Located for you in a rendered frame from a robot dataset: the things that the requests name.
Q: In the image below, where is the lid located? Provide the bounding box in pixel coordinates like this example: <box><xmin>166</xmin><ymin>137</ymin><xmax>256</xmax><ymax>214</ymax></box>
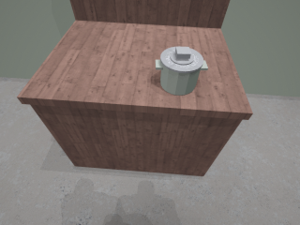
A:
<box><xmin>160</xmin><ymin>47</ymin><xmax>203</xmax><ymax>73</ymax></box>

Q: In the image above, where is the pot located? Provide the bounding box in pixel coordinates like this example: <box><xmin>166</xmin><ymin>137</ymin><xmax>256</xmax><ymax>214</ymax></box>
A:
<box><xmin>155</xmin><ymin>59</ymin><xmax>208</xmax><ymax>96</ymax></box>

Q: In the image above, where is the knob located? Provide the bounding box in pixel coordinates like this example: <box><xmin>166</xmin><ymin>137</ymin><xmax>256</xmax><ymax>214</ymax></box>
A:
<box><xmin>175</xmin><ymin>46</ymin><xmax>191</xmax><ymax>59</ymax></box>

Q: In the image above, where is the table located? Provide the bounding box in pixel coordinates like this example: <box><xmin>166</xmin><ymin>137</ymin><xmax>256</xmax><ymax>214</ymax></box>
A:
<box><xmin>17</xmin><ymin>0</ymin><xmax>253</xmax><ymax>176</ymax></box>

